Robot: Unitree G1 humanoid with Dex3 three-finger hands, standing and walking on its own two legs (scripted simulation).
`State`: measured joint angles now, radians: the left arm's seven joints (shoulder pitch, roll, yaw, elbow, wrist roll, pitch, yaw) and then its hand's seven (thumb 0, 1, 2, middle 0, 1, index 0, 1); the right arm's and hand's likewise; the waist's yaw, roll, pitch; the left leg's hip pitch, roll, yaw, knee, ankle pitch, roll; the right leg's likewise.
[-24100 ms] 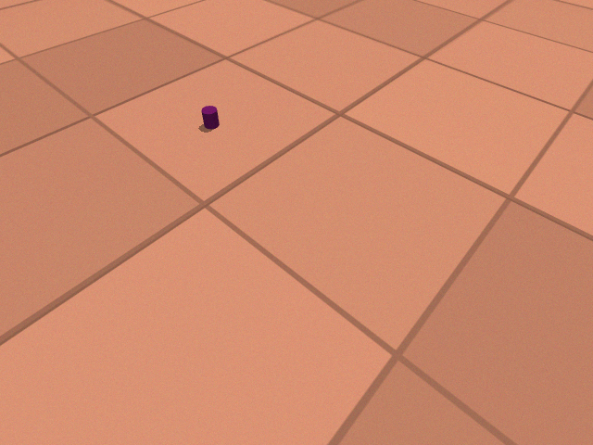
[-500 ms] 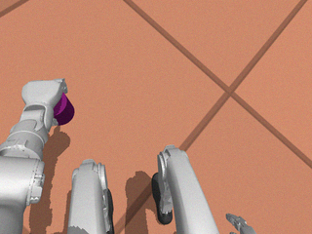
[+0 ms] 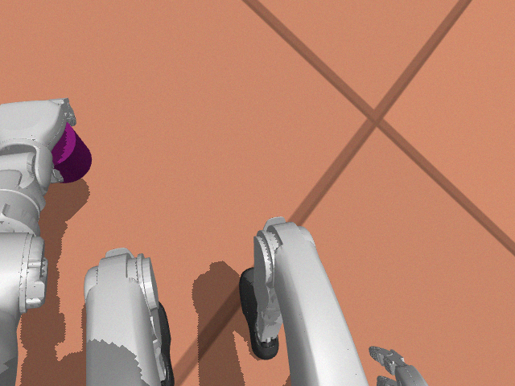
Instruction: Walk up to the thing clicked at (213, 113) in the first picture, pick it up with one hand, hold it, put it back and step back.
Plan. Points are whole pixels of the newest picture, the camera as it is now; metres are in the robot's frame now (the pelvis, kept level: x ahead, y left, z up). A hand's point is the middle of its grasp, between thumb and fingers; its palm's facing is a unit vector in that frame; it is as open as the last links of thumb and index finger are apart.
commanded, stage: crouch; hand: left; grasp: from above
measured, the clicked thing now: (56, 141) +0.51 +0.23 -0.22
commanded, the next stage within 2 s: lower in 0.42 s
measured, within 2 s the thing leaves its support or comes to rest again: rests again in 1.36 s
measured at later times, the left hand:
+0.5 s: hand (53, 146) +0.50 +0.23 -0.22, palm faces -0.46 -0.03 -0.89, open 11.0 cm
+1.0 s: hand (66, 154) +0.51 +0.23 -0.27, palm faces -0.46 -0.03 -0.89, open 11.0 cm
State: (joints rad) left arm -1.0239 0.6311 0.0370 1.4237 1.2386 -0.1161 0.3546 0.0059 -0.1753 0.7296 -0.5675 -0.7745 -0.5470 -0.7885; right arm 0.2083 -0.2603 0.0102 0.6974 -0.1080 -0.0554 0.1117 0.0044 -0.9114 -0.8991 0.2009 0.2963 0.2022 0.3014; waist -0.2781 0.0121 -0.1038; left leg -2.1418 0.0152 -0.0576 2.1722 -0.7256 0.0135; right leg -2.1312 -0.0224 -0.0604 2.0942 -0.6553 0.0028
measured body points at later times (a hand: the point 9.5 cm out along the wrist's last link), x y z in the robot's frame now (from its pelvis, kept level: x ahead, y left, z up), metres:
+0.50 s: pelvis -0.01 +0.00 -0.04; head +0.25 +0.04 +0.32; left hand +0.52 +0.23 -0.17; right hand -0.01 -0.27 -0.14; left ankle +0.06 +0.12 -0.37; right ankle +0.09 -0.12 -0.37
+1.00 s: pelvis -0.01 +0.00 -0.07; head +0.27 +0.06 +0.27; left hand +0.53 +0.23 -0.22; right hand -0.02 -0.27 -0.16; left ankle +0.06 +0.12 -0.37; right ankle +0.09 -0.12 -0.37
